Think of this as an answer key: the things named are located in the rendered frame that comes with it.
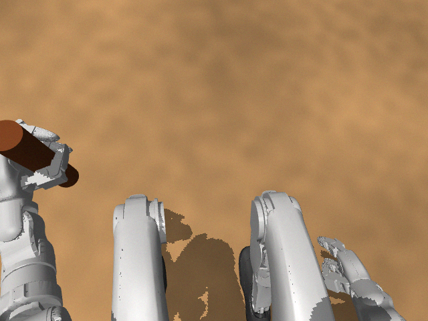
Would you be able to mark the right robot hand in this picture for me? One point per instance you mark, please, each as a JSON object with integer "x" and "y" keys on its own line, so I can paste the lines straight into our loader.
{"x": 347, "y": 269}

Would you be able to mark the left robot arm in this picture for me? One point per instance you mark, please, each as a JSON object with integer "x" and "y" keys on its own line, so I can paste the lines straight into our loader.
{"x": 29, "y": 289}

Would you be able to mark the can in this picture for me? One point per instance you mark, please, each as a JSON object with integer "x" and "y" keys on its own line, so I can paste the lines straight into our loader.
{"x": 19, "y": 145}

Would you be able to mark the left robot hand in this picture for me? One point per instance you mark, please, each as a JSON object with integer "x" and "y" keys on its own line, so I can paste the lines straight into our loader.
{"x": 17, "y": 181}

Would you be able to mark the right robot foot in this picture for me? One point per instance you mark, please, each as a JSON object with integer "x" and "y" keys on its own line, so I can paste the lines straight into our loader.
{"x": 246, "y": 278}

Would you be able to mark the right robot arm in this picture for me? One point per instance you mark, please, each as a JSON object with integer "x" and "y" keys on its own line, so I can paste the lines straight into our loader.
{"x": 372, "y": 303}

